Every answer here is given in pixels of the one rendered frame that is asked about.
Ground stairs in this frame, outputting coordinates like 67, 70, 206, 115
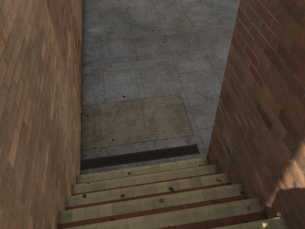
57, 157, 290, 229

